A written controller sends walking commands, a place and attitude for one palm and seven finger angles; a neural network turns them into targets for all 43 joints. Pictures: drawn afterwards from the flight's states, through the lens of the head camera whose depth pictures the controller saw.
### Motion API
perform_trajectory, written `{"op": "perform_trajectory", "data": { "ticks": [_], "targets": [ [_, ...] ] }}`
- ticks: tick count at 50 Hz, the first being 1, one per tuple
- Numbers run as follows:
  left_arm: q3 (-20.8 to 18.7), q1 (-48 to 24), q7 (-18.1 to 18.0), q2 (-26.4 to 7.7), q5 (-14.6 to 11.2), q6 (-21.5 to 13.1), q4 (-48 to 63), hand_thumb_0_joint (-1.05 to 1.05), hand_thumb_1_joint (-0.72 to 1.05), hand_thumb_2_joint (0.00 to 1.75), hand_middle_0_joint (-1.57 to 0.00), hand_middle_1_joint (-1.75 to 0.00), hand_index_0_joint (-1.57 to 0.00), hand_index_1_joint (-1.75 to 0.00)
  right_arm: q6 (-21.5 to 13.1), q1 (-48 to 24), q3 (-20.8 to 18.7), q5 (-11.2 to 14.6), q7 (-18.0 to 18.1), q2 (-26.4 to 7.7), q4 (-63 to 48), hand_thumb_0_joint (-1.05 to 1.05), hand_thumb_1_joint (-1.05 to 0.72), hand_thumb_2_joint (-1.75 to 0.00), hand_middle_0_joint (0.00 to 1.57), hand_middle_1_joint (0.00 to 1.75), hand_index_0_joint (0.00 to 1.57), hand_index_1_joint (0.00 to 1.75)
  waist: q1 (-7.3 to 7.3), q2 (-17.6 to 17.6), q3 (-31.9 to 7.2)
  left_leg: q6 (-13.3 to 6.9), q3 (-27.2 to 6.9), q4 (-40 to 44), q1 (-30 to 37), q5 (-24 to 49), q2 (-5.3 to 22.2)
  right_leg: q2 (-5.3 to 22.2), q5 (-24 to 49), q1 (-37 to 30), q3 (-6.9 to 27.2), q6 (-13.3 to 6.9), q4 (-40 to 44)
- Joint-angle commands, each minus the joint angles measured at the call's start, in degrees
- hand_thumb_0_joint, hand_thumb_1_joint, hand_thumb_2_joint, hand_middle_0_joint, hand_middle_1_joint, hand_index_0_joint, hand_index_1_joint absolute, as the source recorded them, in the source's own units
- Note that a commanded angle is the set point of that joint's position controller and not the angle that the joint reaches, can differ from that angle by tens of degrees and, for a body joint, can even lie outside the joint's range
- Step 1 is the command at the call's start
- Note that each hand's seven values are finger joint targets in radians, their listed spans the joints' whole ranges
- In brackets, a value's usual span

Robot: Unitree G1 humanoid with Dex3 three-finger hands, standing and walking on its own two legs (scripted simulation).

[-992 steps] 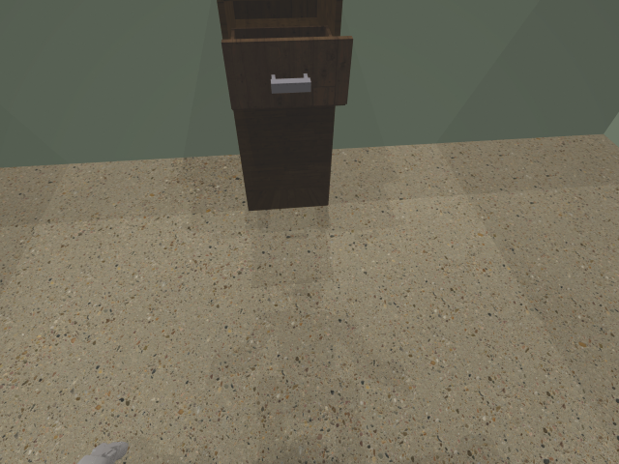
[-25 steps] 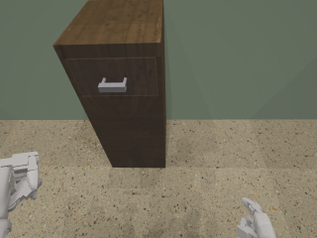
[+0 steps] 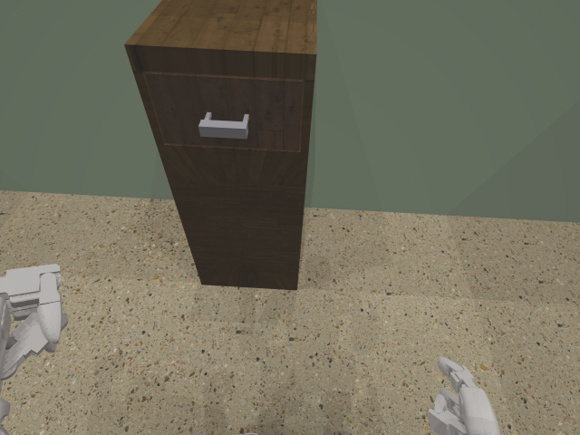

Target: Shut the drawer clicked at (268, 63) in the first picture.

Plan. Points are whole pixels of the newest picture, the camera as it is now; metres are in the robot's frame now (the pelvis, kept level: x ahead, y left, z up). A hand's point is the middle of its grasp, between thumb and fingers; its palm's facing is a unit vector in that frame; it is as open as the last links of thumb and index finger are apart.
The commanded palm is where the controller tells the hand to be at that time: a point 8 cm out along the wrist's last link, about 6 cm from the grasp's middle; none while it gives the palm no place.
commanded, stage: step back with the hand held close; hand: left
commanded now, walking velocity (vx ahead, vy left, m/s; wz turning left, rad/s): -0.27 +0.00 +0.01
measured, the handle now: (225, 123) +0.72 +0.19 +0.02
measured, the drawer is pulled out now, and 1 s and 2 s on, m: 0.00 0.00 0.00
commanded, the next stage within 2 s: stop stepping back and stand still in 0.44 s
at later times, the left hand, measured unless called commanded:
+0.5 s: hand (67, 431) +0.10 +0.18 +0.17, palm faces +0.14 -0.82 -0.56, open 3.2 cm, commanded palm +0.02 +0.25 +0.19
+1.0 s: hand out of the picture -0.02 +0.21 +0.19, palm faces +0.29 -0.81 -0.52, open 3.2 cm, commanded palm -0.07 +0.27 +0.19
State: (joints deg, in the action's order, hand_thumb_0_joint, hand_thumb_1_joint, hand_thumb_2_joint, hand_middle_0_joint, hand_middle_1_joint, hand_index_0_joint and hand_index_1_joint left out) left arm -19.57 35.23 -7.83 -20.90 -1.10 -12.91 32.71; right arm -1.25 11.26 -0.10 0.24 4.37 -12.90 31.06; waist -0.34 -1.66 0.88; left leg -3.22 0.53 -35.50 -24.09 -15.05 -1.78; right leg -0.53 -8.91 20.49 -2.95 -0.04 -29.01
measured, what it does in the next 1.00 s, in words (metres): walks backwards: right foot, then left foot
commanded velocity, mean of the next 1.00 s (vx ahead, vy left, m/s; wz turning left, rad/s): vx -0.17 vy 0.02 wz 0.00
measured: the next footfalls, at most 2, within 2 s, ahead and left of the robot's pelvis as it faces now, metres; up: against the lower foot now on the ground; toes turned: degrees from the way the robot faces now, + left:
right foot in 0.36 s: -0.19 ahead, -0.12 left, +0.00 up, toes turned +1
left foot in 0.68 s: -0.03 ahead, +0.08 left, +0.00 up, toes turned -2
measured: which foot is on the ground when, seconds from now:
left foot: down 0.00-0.52, up 0.54-0.66, down 0.68-0.98, up 1.00-1.00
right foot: down 0.00-0.06, up 0.08-0.34, down 0.36-1.00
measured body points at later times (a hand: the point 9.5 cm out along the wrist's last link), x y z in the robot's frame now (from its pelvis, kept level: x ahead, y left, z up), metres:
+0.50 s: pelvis -0.12 -0.02 -0.01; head -0.05 -0.01 +0.44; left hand +0.09 +0.22 +0.20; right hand +0.08 -0.24 -0.09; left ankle +0.08 +0.07 -0.73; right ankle -0.23 -0.13 -0.73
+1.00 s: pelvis -0.20 -0.01 +0.01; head -0.20 +0.00 +0.46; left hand -0.04 +0.25 +0.22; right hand -0.04 -0.24 -0.06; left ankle -0.07 +0.09 -0.72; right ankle -0.23 -0.13 -0.73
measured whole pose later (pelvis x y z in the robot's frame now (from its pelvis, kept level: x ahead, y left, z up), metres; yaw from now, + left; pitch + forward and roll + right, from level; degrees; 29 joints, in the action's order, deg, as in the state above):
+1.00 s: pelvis -0.20 -0.01 +0.01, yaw +0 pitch +0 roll -2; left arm -22.2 39.7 -7.3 -26.6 -1.9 -13.3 38.0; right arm -6.4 13.8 1.9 -0.3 4.1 -9.8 32.0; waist 2.2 0.0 -0.4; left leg -0.3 -1.9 -28.5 -24.6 -9.6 -0.9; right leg -1.7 -17.3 9.7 -1.7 -1.4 -27.4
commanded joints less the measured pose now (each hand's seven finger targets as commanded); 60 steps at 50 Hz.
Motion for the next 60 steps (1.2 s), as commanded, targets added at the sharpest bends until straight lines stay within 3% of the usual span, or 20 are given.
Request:
{"op": "perform_trajectory", "data": {
  "ticks": [1, 3, 5, 9, 12, 16, 18, 21, 23, 26, 28, 30, 33, 37, 41, 45, 50, 52, 56, 60],
  "targets": [
    [-7.2, -2.1, -2.7, -10.4, -0.7, -4.5, 14.6, 0.0, 0.9, 0.9, -1.4, -1.6, -1.4, -1.6, -4.0, -4.0, -2.8, -0.4, 1.4, -7.6, -7.9, 0.0, -0.9, -0.9, 0.2, 0.3, 0.2, 0.3, 1.67, -1.6, -4.4, -0.1, -10.1, 9.2, 6.4, -10.1, 5.9, 5.8, -15.9, 6.2, 7.9, -2.0, 7.0],
    [-8.8, -2.2, -2.6, -11.0, 0.7, -4.9, 15.6, 0.0, 0.9, 0.9, -1.4, -1.6, -1.4, -1.6, -5.1, -6.1, -2.7, -0.8, 2.1, -8.7, -8.6, 0.0, -0.9, -0.9, 0.2, 0.3, 0.2, 0.3, 0.94, -14.7, -4.2, -3.6, -22.3, 29.0, -14.3, -25.6, 15.2, -2.7, -8.7, -12.8, 3.5, 1.0, -13.4],
    [-10.2, -3.0, -2.3, -11.4, 2.3, -5.1, 14.4, 0.0, 0.9, 0.9, -1.4, -1.6, -1.4, -1.6, -5.6, -4.9, -3.2, -1.3, 1.9, -7.6, -8.1, 0.0, -0.9, -0.9, 0.2, 0.3, 0.2, 0.3, 0.5, -14.0, -4.7, -6.3, -24.8, 32.9, -22.7, -31.6, 19.4, -4.3, -9.7, -18.6, 5.5, 1.4, -29.4],
    [-9.7, 1.3, -2.1, -10.2, 0.7, -5.1, 12.0, 0.0, 0.9, 0.9, -1.4, -1.6, -1.4, -1.6, -7.0, -4.6, -3.5, -1.2, 1.0, -6.4, -7.4, 0.0, -0.9, -0.9, 0.2, 0.3, 0.2, 0.3, -0.02, -4.4, -5.3, -5.9, -18.6, 25.4, -8.1, -14.3, 15.6, -3.7, -16.7, -10.0, 5.1, 0.8, -18.7],
    [-7.6, 3.6, -1.2, -9.6, -1.3, -5.1, 13.1, 0.0, 0.9, 0.9, -1.4, -1.6, -1.4, -1.6, -7.7, -3.4, -3.0, -1.5, -0.1, -6.2, -4.9, 0.0, -0.9, -0.9, 0.2, 0.3, 0.2, 0.3, 0.39, -7.2, -8.2, -2.1, -16.4, 26.3, 6.3, -6.4, 12.8, -4.0, -20.7, -5.1, 2.4, -0.6, -3.9],
    [-7.2, 0.7, 0.1, -11.8, -2.1, -7.0, 16.5, 0.0, 0.9, 0.9, -1.4, -1.6, -1.4, -1.6, -7.1, -2.4, -2.7, -2.0, -1.2, -6.5, -1.8, 0.0, -0.9, -0.9, 0.2, 0.3, 0.2, 0.3, -0.36, -8.9, -16.9, 3.2, -9.1, 15.8, 24.4, 30.7, 11.1, -2.3, -7.4, -4.8, 3.1, -2.0, 11.3],
    [-10.1, 0.5, 0.4, -15.1, -2.3, -7.7, 18.3, 0.0, 0.9, 0.9, -1.4, -1.6, -1.4, -1.6, -6.4, -2.7, -2.6, -2.1, -1.5, -6.2, -1.8, 0.0, -0.9, -0.9, 0.2, 0.3, 0.2, 0.3, -0.43, -6.4, -21.9, 1.4, -5.9, 10.6, 31.6, 42.2, 9.5, -1.1, 4.9, -3.1, 3.7, -0.4, 8.7],
    [-13.7, 1.6, 0.7, -16.9, -3.5, -7.6, 21.5, 0.0, 0.9, 0.9, -1.4, -1.6, -1.4, -1.6, -6.6, -4.2, -3.1, -1.4, -1.7, -6.1, -4.5, 0.0, -0.9, -0.9, 0.2, 0.3, 0.2, 0.3, -1.14, -7.7, -26.6, -0.9, -6.1, 11.1, 34.9, 45.8, 10.8, -3.2, -3.1, -3.4, 2.4, 1.4, 3.1],
    [-17.0, 6.9, 0.6, -18.7, -5.0, -6.6, 21.0, 0.0, 0.9, 0.9, -1.4, -1.6, -1.4, -1.6, -6.2, -5.1, -2.9, 0.0, -2.0, -5.6, -6.6, 0.0, -0.9, -0.9, 0.2, 0.3, 0.2, 0.3, -1.77, -0.4, -27.1, -0.5, -5.0, 8.1, 33.7, 38.1, 9.5, -1.5, 2.8, -3.2, 2.5, 2.4, 5.2],
    [-18.7, 10.5, 0.7, -18.0, -6.4, -6.0, 14.9, 0.0, 0.9, 0.9, -1.4, -1.6, -1.4, -1.6, -4.6, -9.6, -2.1, 2.2, -0.6, -4.6, -8.2, 0.0, -0.9, -0.9, 0.2, 0.3, 0.2, 0.3, -0.88, 10.8, -13.5, 2.9, 0.1, -4.7, 19.0, 4.9, 2.1, 12.1, 6.6, 6.3, 9.4, -0.7, 14.1],
    [-16.1, 7.0, 0.5, -15.6, -6.0, -5.1, 11.6, 0.0, 0.9, 0.9, -1.4, -1.6, -1.4, -1.6, -4.5, -10.1, -2.7, 1.5, -0.1, -5.0, -6.3, 0.0, -0.9, -0.9, 0.2, 0.3, 0.2, 0.3, -0.21, 9.0, -3.0, 3.8, -3.1, -17.6, 8.9, -2.5, 1.2, 16.8, 0.4, 12.5, 14.5, -5.9, 15.2],
    [-11.8, 1.2, 0.2, -12.8, -3.8, -2.7, 6.8, 0.0, 0.9, 0.9, -1.4, -1.6, -1.4, -1.6, -4.0, -8.1, -1.8, 0.3, 0.7, -4.2, -4.9, 0.0, -0.9, -0.9, 0.2, 0.3, 0.2, 0.3, 1.41, 3.9, 3.7, 3.4, -4.7, -13.2, 5.8, -2.1, 4.6, 15.3, -0.8, 11.7, 11.8, -7.3, 13.1],
    [-3.9, -10.3, -0.4, -8.5, -2.0, -0.6, 1.5, 0.0, 0.9, 0.9, -1.4, -1.6, -1.4, -1.6, -5.6, -7.1, -1.3, 0.3, 2.1, -6.7, -3.9, 0.0, -0.9, -0.9, 0.2, 0.3, 0.2, 0.3, 2.16, 0.6, 10.3, 1.9, -3.3, 5.9, 9.6, 4.4, 4.6, 9.1, -4.1, 10.2, 7.1, -2.0, 9.7],
    [-3.1, -11.2, -1.0, -10.0, -0.2, -1.6, 6.0, 0.0, 0.9, 0.9, -1.4, -1.6, -1.4, -1.6, -6.8, -3.5, -1.3, 0.3, 2.1, -6.7, -4.8, 0.0, -0.9, -0.9, 0.2, 0.3, 0.2, 0.3, 1.15, 1.5, -1.3, -1.0, -5.6, 8.0, 15.0, 18.0, 5.8, 4.5, 10.4, -0.9, 5.5, 1.2, 5.2],
    [-5.9, -5.9, -1.1, -11.5, -0.5, -3.3, 19.4, 0.0, 0.9, 0.9, -1.4, -1.6, -1.4, -1.6, -9.1, -5.3, -1.5, -0.3, 1.5, -7.1, -7.1, 0.0, -0.9, -0.9, 0.2, 0.3, 0.2, 0.3, -0.07, -9.1, -8.0, -1.6, -15.2, 23.9, 10.1, -11.2, 9.7, -1.2, -12.4, -9.3, 2.9, 0.2, -0.7],
    [-11.0, 4.9, -1.5, -13.1, -0.6, -2.6, 17.5, 0.0, 0.9, 0.9, -1.4, -1.6, -1.4, -1.6, -8.9, -4.9, -1.3, -0.6, 0.7, -5.6, -8.0, 0.0, -0.9, -0.9, 0.2, 0.3, 0.2, 0.3, -0.48, -10.6, -7.4, 1.4, -10.6, 25.7, -0.9, -19.0, 7.3, -1.9, -16.4, -17.3, 0.3, -1.4, 1.8],
    [-9.9, 3.1, -1.9, -10.3, -3.1, -2.2, 9.7, 0.0, 0.9, 0.9, -1.4, -1.6, -1.4, -1.6, -6.3, -3.1, -2.5, -0.2, 0.8, -5.1, -4.5, 0.0, -0.9, -0.9, 0.2, 0.3, 0.2, 0.3, 1.37, 8.4, -3.2, 4.2, -3.4, -10.4, 11.0, 0.2, 1.9, 15.0, -23.3, 8.1, 16.8, -9.8, 19.1],
    [-7.6, -0.8, -1.9, -8.2, -2.3, -1.2, 5.6, 0.0, 0.9, 0.9, -1.4, -1.6, -1.4, -1.6, -6.4, -2.6, -2.3, 0.0, 1.1, -5.2, -3.1, 0.0, -0.9, -0.9, 0.2, 0.3, 0.2, 0.3, 2.1, 9.8, -1.2, 3.3, -4.0, -6.5, 12.2, 0.3, 3.5, 13.3, -18.4, 9.2, 12.1, -7.7, 15.7],
    [-2.8, -9.3, -1.6, -6.7, -0.4, -1.2, 3.2, 0.0, 0.9, 0.9, -1.4, -1.6, -1.4, -1.6, -8.8, -3.9, -1.2, 0.2, 2.4, -7.2, -3.1, 0.0, -0.9, -0.9, 0.2, 0.3, 0.2, 0.3, 1.31, -4.3, 5.1, 0.3, -12.7, 18.5, 7.9, -4.8, 9.3, 1.3, -12.9, 2.7, 4.6, 0.1, 4.2],
    [-3.7, -12.4, -1.5, -8.8, 0.8, -2.8, 10.9, 0.0, 0.9, 0.9, -1.4, -1.6, -1.4, -1.6, -10.2, -4.7, -0.4, -0.5, 2.4, -5.9, -3.5, 0.0, -0.9, -0.9, 0.2, 0.3, 0.2, 0.3, 0.56, -6.2, -1.7, -0.6, -18.4, 27.2, 6.0, -14.2, 11.7, -0.4, -10.1, -6.8, 3.6, 1.2, -4.3]
  ]
}}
